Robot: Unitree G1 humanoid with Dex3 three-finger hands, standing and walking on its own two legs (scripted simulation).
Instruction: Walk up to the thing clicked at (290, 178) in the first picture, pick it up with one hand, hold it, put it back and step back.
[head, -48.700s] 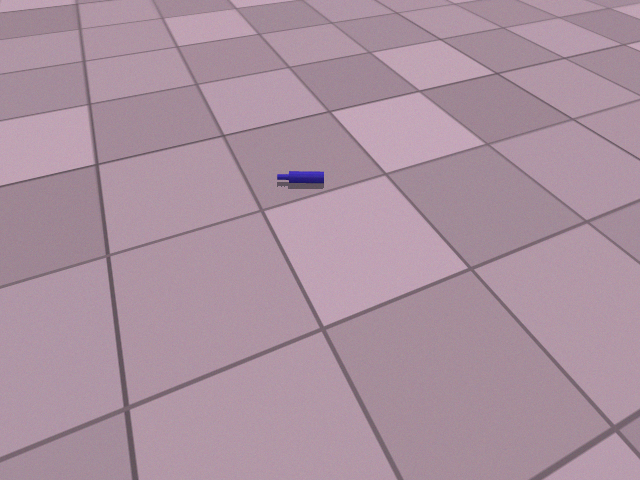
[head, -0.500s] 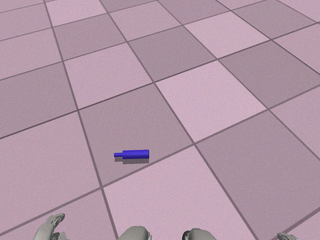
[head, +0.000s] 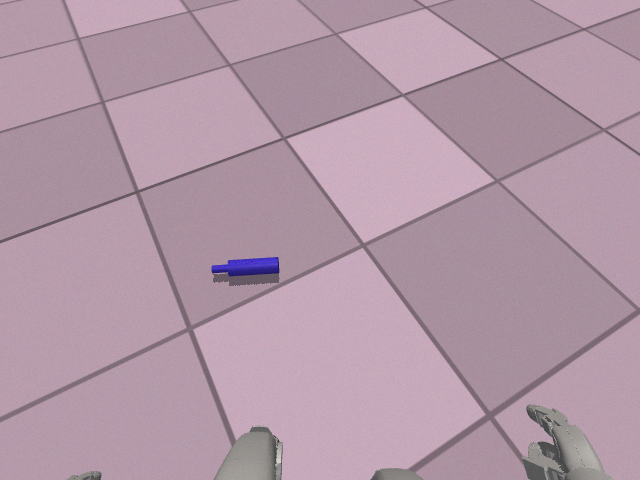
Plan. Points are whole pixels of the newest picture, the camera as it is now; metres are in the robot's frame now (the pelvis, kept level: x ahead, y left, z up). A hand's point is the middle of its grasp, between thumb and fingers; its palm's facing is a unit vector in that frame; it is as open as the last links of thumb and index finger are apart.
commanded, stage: step back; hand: left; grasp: from above
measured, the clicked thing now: (245, 267) +0.79 +0.29 -0.72
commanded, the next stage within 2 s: stand in 1.92 s
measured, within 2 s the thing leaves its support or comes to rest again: neither
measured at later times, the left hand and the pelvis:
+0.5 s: hand out of the picture -0.05 +0.26 -0.13, palm faces +0.10 -0.93 -0.35, open 7.4 cm; pelvis -0.16 -0.01 +0.01, yaw +6 degrees
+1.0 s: hand out of the picture -0.29 +0.23 -0.12, palm faces +0.07 -0.89 -0.44, open 7.4 cm; pelvis -0.31 -0.06 +0.02, yaw +3 degrees
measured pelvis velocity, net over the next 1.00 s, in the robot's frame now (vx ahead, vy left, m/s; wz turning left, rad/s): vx -0.31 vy -0.06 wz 0.05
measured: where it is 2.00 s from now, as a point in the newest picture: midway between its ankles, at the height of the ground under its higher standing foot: outside the picture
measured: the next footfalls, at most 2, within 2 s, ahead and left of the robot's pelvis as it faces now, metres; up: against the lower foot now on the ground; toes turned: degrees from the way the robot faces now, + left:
left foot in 0.36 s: -0.11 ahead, +0.10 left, +0.00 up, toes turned +4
right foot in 0.74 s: -0.26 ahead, -0.18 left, +0.00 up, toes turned +2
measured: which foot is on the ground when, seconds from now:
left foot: down 0.00-0.02, up 0.04-0.34, down 0.36-0.78, up 0.80-1.00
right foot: down 0.00-0.40, up 0.42-0.72, down 0.74-1.00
